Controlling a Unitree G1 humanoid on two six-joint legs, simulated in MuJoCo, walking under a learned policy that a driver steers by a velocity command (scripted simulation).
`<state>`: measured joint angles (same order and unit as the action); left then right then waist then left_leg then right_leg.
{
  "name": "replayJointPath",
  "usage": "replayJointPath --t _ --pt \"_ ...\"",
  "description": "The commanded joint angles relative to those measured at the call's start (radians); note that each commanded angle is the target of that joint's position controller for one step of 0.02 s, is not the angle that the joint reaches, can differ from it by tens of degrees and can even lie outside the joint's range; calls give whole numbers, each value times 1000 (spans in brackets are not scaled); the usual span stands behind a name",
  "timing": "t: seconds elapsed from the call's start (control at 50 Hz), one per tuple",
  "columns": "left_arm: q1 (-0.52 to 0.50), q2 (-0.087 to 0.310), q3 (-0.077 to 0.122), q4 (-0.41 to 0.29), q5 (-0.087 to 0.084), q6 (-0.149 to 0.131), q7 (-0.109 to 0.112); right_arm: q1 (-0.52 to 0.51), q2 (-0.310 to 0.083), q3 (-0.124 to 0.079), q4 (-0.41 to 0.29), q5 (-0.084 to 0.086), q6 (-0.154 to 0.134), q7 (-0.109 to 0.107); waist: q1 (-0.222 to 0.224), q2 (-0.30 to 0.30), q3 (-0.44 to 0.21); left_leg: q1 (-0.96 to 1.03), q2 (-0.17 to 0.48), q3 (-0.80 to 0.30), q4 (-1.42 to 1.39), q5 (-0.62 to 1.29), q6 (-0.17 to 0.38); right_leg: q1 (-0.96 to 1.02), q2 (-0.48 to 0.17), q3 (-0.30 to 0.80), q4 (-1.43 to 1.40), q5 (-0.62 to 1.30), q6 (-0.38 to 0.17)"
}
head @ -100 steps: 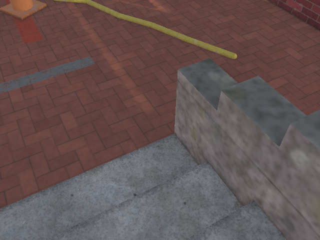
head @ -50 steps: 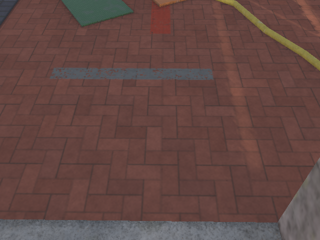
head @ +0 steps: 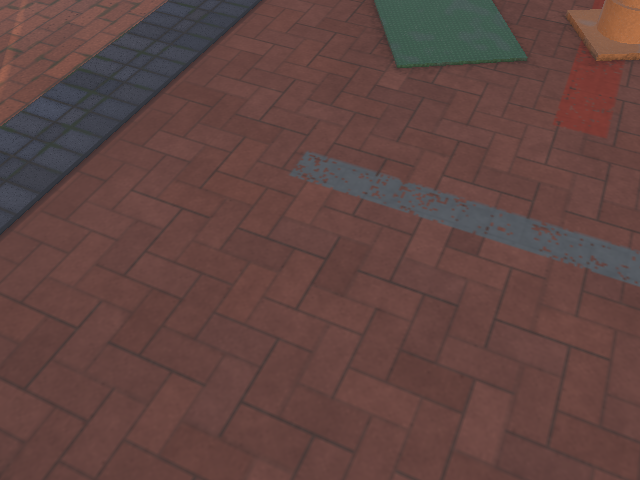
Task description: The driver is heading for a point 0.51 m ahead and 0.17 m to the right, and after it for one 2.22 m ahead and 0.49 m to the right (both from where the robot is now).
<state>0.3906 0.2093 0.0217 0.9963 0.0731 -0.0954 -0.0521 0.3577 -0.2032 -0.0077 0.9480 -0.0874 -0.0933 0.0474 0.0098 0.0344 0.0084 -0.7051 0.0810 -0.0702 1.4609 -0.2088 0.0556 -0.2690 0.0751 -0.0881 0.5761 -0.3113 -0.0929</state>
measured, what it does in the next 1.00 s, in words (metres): goes down, turning right: left foot 0.13 m lower, then right foot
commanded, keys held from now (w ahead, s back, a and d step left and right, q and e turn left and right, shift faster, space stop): w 0.10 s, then w+e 0.88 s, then w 0.02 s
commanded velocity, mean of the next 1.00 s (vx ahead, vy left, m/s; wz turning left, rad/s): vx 0.50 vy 0.00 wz -0.39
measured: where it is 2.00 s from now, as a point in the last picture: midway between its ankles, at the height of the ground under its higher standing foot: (447, 320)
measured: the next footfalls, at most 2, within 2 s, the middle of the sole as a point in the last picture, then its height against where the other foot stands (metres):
left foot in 0.38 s outside the picture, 0.13 m lower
right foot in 0.92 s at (405, 463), level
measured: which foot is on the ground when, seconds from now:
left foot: up 0.00-0.36, down 0.38-0.90, up 0.92-1.00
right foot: down 0.00-0.40, up 0.42-0.90, down 0.92-1.00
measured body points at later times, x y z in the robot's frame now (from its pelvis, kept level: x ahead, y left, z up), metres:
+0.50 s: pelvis +0.30 +0.09 -0.13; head +0.32 +0.09 +0.32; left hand +0.21 +0.33 -0.27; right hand +0.45 -0.16 -0.25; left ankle +0.38 +0.19 -0.86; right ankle +0.13 -0.05 -0.62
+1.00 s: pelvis +0.53 -0.04 -0.14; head +0.57 -0.07 +0.31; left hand +0.82 +0.09 -0.23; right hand +0.44 -0.31 -0.28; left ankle +0.46 +0.18 -0.75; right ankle +0.57 -0.14 -0.86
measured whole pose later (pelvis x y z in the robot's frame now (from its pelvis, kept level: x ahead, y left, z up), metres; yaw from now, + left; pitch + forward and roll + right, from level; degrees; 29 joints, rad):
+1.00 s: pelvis +0.53 -0.04 -0.14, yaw -27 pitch +3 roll +1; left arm 0.07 0.24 0.08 0.72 -0.01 -0.03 -0.03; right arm 0.27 -0.26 -0.08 0.95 0.03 -0.12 -0.01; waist -0.04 0.00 0.03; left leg -0.35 0.11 0.02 1.27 -0.47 -0.04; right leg -0.50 0.05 -0.04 0.67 -0.23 -0.10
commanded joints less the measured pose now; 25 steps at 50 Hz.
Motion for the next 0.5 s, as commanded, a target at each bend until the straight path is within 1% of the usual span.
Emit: replayJointPath --t 0.02,0.04,0.06,0.08,0.1,0.12,0.14,0.16,0.18,0.2,0.22,0.24,0.26,0.28,0.3,0.32,0.34,0.36,0.38,0.4,0.42,0.44,0.46,0.48,0.5 --pt "-25 38 -11 -46 -43 -64 35 -74 23 19 -86 -6 5 -10 5 -50 45 -30 89 -10 -465 243 -25 -87 -295 322 -350 138 -256" --pt "33 51 -14 -14 -33 -66 32 -99 7 20 -99 5 10 -2 7 -36 50 17 81 10 -554 249 -44 -95 -291 290 -327 263 -243" --pt "67 82 -7 7 -17 -66 17 -120 7 22 -113 8 16 6 7 -47 52 84 51 48 -606 244 -54 -111 -283 259 -302 399 -237" --pt "59 109 1 9 4 -63 -5 -93 16 28 -114 -5 24 17 -19 -73 47 165 37 37 -546 329 -46 -161 -283 239 -257 444 -226" --pt "37 124 7 -6 9 -62 -19 -74 -9 20 -112 -24 30 26 -31 -60 49 203 9 65 -506 346 -32 -189 -268 216 -234 414 -221" --pt "59 68 -6 23 27 -66 -12 -144 -19 23 -132 -17 33 24 -3 -36 72 21 80 -94 -599 508 -42 -27 -287 280 -163 255 -207" --pt "93 48 -11 24 8 -63 -3 -208 -52 11 -152 -25 36 16 24 -54 70 -124 63 -60 -660 483 -49 131 -295 322 -130 241 -222" --pt "174 24 -16 56 7 -59 6 -296 -55 10 -177 -23 39 9 68 -55 85 -225 67 -52 -698 435 -59 233 -316 373 -92 228 -229" --pt "299 6 -18 83 -5 -54 27 -387 -49 13 -196 -29 33 9 139 -35 84 -346 65 -49 -786 476 -68 377 -304 400 -37 145 -234" --pt "374 -16 -25 111 -1 -44 35 -465 -25 20 -211 -28 28 11 176 -46 97 -384 66 -35 -834 477 -71 413 -305 432 -2 117 -233" --pt "376 -53 -36 110 -1 -36 41 -501 -1 37 -201 -18 23 18 188 -27 135 -301 82 -36 -979 605 -67 329 -268 397 31 36 -201" --pt "362 -22 -32 102 8 -26 31 -524 15 44 -208 -13 23 21 185 -51 130 -103 45 34 -978 642 -63 155 -234 373 14 -6 -198" --pt "307 7 -26 81 9 -18 17 -523 4 49 -207 -7 26 28 171 -60 136 133 24 83 -1001 635 -55 -63 -198 334 -3 -88 -174" --pt "267 56 -12 69 15 -14 -3 -529 -17 48 -216 2 29 35 152 -80 145 284 11 92 -940 610 -59 -186 -203 347 -7 -122 -170" --pt "242 79 -1 54 4 -13 -12 -532 -49 41 -219 3 34 36 136 -86 153 328 11 89 -938 527 -65 -193 -211 367 16 -136 -160" --pt "241 84 7 49 -9 -12 -5 -531 -77 38 -210 -7 39 34 141 -62 165 305 31 61 -1028 480 -60 -102 -215 393 78 -127 -143" --pt "247 103 16 57 -25 -4 7 -511 -96 32 -186 -7 41 28 135 -45 164 309 34 56 -1150 498 -57 0 -209 414 143 -95 -121" --pt "247 112 18 72 -30 7 12 -421 -118 21 -144 7 32 18 91 -4 140 419 38 67 -1267 595 -42 34 -175 392 269 -63 -89" --pt "285 129 21 84 10 14 -6 -227 -187 -18 -92 34 11 2 12 5 34 728 34 138 -1155 646 -1 -71 -129 322 447 109 -38" --pt "225 2 29 61 -124 19 38 10 -244 -70 -40 166 5 -22 -101 16 -95 1072 99 18 -846 878 -1 -394 -59 300 781 -132 19" --pt "414 -81 1 92 -167 14 53 159 -263 -74 12 155 13 -25 -101 203 -374 1389 316 -96 -648 1090 87 -594 -55 279 1213 -543 64" --pt "398 -22 6 20 -198 -5 67 191 -298 -94 20 163 25 -9 -122 254 -525 1368 460 -408 -841 609 206 -691 -95 268 1404 -468 93" --pt "239 -24 9 -57 -207 4 90 157 -273 -100 45 155 30 -6 -121 153 -462 1246 480 -512 -1059 -32 233 -804 -137 195 1378 -308 110" --pt "70 -11 20 -103 -188 21 120 57 -192 -82 45 132 33 -19 -113 31 -260 1021 422 -444 -1178 -169 199 -840 -151 109 1382 -193 122" --pt "10 -5 29 -128 -152 46 136 -64 -119 -56 13 106 25 -24 -76 -9 -161 809 411 -349 -1182 -79 185 -795 -164 117 1403 -108 99"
